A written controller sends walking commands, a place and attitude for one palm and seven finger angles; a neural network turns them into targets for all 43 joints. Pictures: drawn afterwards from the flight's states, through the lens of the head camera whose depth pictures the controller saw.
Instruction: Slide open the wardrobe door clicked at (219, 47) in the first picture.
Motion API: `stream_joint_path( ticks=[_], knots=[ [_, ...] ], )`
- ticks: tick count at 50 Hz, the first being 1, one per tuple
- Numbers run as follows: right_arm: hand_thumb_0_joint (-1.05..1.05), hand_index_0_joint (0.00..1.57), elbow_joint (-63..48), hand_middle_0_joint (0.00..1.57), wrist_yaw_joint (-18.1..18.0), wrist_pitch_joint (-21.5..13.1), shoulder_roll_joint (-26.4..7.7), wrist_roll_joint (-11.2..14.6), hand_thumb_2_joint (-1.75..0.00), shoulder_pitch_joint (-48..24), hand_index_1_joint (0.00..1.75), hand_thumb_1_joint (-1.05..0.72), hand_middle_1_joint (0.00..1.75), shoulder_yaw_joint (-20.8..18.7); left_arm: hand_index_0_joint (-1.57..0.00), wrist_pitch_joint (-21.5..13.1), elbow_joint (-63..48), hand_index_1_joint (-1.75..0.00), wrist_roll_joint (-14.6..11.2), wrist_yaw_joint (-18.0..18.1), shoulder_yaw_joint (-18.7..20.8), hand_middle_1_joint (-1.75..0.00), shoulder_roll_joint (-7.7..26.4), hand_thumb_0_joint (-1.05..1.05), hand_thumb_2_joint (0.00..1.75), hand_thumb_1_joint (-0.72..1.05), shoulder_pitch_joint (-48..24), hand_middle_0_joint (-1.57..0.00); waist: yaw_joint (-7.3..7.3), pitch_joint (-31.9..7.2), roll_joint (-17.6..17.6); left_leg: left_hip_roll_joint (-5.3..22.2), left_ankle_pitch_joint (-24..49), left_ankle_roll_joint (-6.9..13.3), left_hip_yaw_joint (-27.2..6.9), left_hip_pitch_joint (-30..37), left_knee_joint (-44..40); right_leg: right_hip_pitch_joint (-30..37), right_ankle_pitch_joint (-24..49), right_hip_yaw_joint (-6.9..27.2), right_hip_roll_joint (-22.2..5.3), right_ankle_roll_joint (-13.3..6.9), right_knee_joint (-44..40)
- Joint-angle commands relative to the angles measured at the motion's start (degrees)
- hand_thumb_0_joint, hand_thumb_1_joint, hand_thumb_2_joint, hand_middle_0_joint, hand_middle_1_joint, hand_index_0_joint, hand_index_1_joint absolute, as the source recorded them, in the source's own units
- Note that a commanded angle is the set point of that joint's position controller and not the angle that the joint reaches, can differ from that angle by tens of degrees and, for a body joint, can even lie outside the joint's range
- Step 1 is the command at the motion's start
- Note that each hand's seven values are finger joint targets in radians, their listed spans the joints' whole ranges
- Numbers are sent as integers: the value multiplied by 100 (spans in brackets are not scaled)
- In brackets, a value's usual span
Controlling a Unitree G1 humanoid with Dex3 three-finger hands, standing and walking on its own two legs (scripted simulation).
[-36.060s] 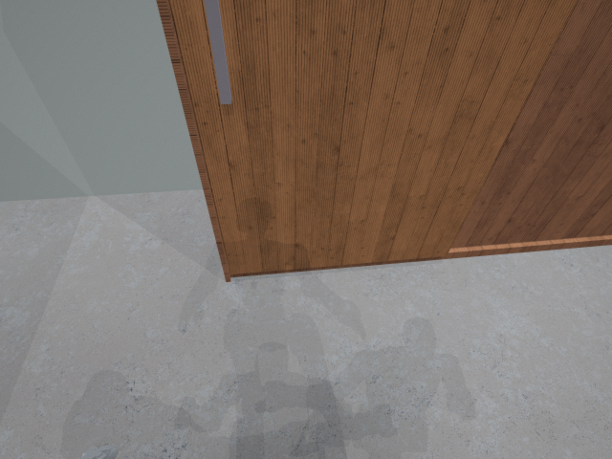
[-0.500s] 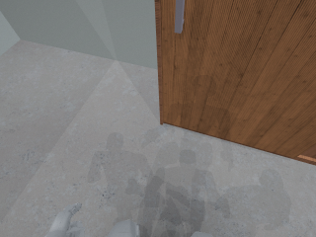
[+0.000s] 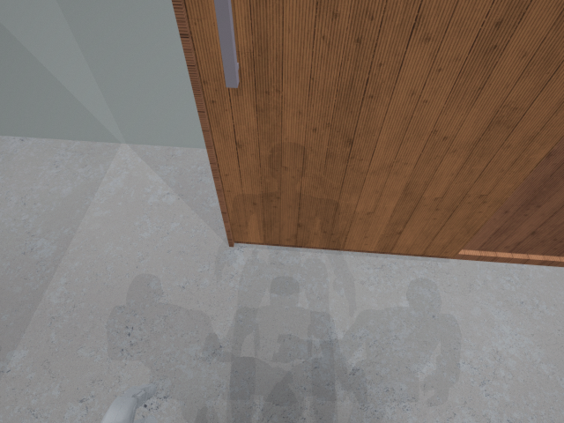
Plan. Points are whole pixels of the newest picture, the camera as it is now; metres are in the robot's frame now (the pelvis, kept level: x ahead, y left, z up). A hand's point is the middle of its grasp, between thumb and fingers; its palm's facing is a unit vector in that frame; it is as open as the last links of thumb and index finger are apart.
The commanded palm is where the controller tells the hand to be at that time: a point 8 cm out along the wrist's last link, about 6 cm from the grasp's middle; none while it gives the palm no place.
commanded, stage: take the last steps up to it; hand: left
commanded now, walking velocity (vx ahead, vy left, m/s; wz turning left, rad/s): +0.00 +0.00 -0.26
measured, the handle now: out of the picture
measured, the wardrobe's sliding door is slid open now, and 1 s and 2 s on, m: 0.00 0.00 0.00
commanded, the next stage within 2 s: come to a stop and stand still in 0.72 s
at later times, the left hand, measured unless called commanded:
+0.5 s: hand (189, 406) +0.16 +0.16 -0.16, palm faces -0.14 -0.98 -0.16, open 7.4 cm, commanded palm none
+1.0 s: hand (243, 352) +0.25 +0.08 -0.18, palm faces -0.07 -0.98 -0.20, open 7.3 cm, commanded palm none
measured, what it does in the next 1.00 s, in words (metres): walks ahead: right foot, then left foot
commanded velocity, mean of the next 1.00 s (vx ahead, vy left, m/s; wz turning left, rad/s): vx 0.11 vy -0.04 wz -0.08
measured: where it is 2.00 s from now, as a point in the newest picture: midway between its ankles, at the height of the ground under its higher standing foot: (312, 411)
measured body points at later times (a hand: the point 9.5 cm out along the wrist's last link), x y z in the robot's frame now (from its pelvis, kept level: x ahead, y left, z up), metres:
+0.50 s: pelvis +0.07 -0.02 +0.01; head +0.11 -0.01 +0.46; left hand +0.17 +0.21 -0.15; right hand +0.02 -0.25 -0.13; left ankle +0.05 +0.10 -0.73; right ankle +0.06 -0.17 -0.67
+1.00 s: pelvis +0.21 -0.10 +0.00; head +0.23 -0.09 +0.45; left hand +0.25 +0.13 -0.16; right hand +0.23 -0.33 -0.15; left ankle +0.21 +0.02 -0.73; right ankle +0.15 -0.20 -0.73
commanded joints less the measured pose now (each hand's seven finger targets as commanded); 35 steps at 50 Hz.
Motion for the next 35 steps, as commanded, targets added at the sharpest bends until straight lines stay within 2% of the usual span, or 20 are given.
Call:
stream_joint_path(
  ticks=[1, 2, 4, 6, 9, 11, 12, 13, 14, 15, 18, 21, 26, 29, 30, 31, 32, 33, 34, 35],
  knots=[
    [0, 20, -553, 20, -29, 11, -571, 139, -90, -392, 30, -90, 30, -198, -20, -250, -13, -30, 24, 151, 326, -30, 1398, 0, 90, 90, 895, -20, 493, -660, -1870, -369, -1821, -258, -323, -1476, 1803, 1278, 2994, 2185, -2133, -1127, -1982],
    [0, 20, -570, 20, -43, 59, -572, 136, -90, -563, 30, -90, 30, -210, -20, -218, -7, -30, -13, 172, 330, -30, 1336, 0, 90, 90, 878, -20, 482, -500, -1184, -397, -1702, -197, -753, -1590, 2346, 1088, 3527, 1938, -1995, -1299, -1829],
    [0, 20, -318, 20, -109, 67, -616, 94, -90, -294, 30, -90, 30, -205, -20, -315, 28, -30, 8, 283, 275, -30, 927, 0, 90, 90, 599, -20, 252, -826, -2010, -332, -1384, -275, -1004, -1889, 2897, 1672, 4215, 1524, -1574, -1220, -1489],
    [0, 20, -237, 20, -64, 59, -564, 79, -90, -261, 30, -90, 30, -198, -20, -323, -23, -30, 13, 268, 230, -30, 833, 0, 90, 90, 407, -20, 142, -767, -1615, -337, -1034, -336, -899, -1518, 2633, 1284, 3120, 1210, -1380, -1135, -1674],
    [0, 20, -209, 20, 37, -39, -394, 46, -90, -203, 30, -90, 30, -171, -20, -358, 10, -30, 69, 195, 275, -30, 977, 0, 90, 90, 285, -20, 91, -499, -1102, -411, -807, -286, -639, -693, 1013, 624, 824, 1307, -1311, -1081, -1889],
    [0, 20, 5, 20, 34, -145, -374, -7, -90, 377, 30, -90, 30, -159, -20, -343, 65, -30, 13, 121, 252, -30, 942, 0, 90, 90, 189, -20, -214, -420, -659, -650, 159, -260, -245, 633, -343, -194, -442, 1111, -939, -794, -1573],
    [0, 20, 105, 20, -4, -204, -613, -25, -90, 769, 30, -90, 30, -224, -20, -336, 42, -30, -7, 78, 198, -30, 714, 0, 90, 90, 186, -20, -379, -458, 258, -316, -223, -104, -789, 1428, -901, -977, -919, 903, -586, -558, -804],
    [0, 20, 164, 20, -41, -252, -1232, -107, -90, 1179, 30, -90, 30, -347, -20, -315, -112, -30, -51, 30, 120, -30, 279, 0, 90, 90, 260, -20, -517, -385, 2001, 1152, -1355, 435, -2709, 1753, -1804, -2018, -1328, 112, 199, -195, 858],
    [0, 20, 127, 20, -118, -256, -1563, -121, -90, 1433, 30, -90, 30, -408, -20, -307, -378, -30, -21, -8, 136, -30, 359, 0, 90, 90, -147, -20, -660, -330, 1713, 2032, -2137, 976, -3916, 1353, -2468, -2252, -1431, 336, 111, -203, 2065],
    [0, 20, 126, 20, -113, -301, -1482, -110, -90, 1222, 30, -90, 30, -386, -20, -312, -365, -30, 72, -41, 160, -30, 417, 0, 90, 90, -295, -20, -499, -265, 1201, 1974, -2284, 972, -3920, 1014, -2604, -2346, -995, 635, -143, -253, 2833],
    [0, 20, 41, 20, -125, -427, -978, -85, -90, 717, 30, -90, 30, -239, -20, -337, -105, -30, 85, -137, 163, -30, 282, 0, 90, 90, -147, -20, -165, -141, 510, 1412, -364, 730, -2356, 848, -2391, -2168, 75, 635, -478, -78, 2928],
    [0, 20, 223, 20, -121, -469, -914, -52, -90, 954, 30, -90, 30, -227, -20, -319, 49, -30, 36, -146, 85, -30, 97, 0, 90, 90, -49, -20, -195, -535, 641, 1111, 1229, 679, -1267, 1388, -2021, -1811, 206, 323, -435, 13, 2009],
    [0, 20, 368, 20, -53, -361, -937, -73, -90, 929, 30, -90, 30, -273, -20, -338, 90, -30, 35, -146, 52, -30, 22, 0, 90, 90, -226, -20, -223, -287, 896, 1044, 717, 580, -763, 828, -1921, -833, 227, -211, -254, 22, 281],
    [0, 20, 440, 20, -26, -308, -859, -48, -90, 810, 30, -90, 30, -265, -20, -421, 384, -30, 47, -113, 110, -30, 194, 0, 90, 90, 430, -20, 75, -505, 538, 697, 458, 273, -451, 460, -1065, 537, 722, -491, 68, -37, -839],
    [0, 20, 446, 20, 2, -320, -702, -8, -90, 761, 30, -90, 30, -222, -20, -473, 575, -30, 39, -68, 164, -30, 421, 0, 90, 90, 894, -20, 293, -596, 125, 434, 274, 92, -136, -198, -357, 1440, 772, -169, -167, -182, -1055],
    [0, 20, 352, 20, 37, -351, -304, 48, -90, 722, 30, -90, 30, -123, -20, -558, 826, -30, 49, 4, 263, -30, 843, 0, 90, 90, 1478, -20, 531, -787, -991, -83, -263, -106, 306, -1355, 811, 2474, 1049, 992, -1209, -604, -1358],
    [0, 20, 146, 20, 36, -296, -128, 105, -90, 323, 30, -90, 30, -75, -20, -569, 1008, -30, -15, 82, 348, -30, 1193, 0, 90, 90, 2049, -20, 772, -782, -1757, -406, -1888, -149, -7, -1948, 2080, 2584, 1561, 2142, -2150, -1232, -2086],
    [0, 20, 175, 20, 7, -260, -256, 126, -90, 213, 30, -90, 30, -122, -20, -560, 1005, -30, -22, 158, 324, -30, 1092, 0, 90, 90, 1759, -20, 670, -757, -1538, -186, -1980, -114, -603, -1954, 2742, 2096, 1163, 2102, -2257, -1456, -2171],
    [0, 20, 226, 20, -13, -240, -257, 104, -90, 155, 30, -90, 30, -165, -20, -559, 902, -30, -6, 198, 298, -30, 858, 0, 90, 90, 1342, -20, 514, -559, -1910, -74, -1661, -98, -805, -1976, 2946, 1696, 1111, 1830, -2060, -1337, -2215],
    [0, 20, 291, 20, -11, -215, -287, 74, -90, 169, 30, -90, 30, -182, -20, -546, 819, -30, 0, 224, 240, -30, 626, 0, 90, 90, 1019, -20, 352, -400, -1828, 28, -1416, -96, -901, -1766, 2804, 1243, 1115, 1364, -1930, -1220, -2246]
  ],
)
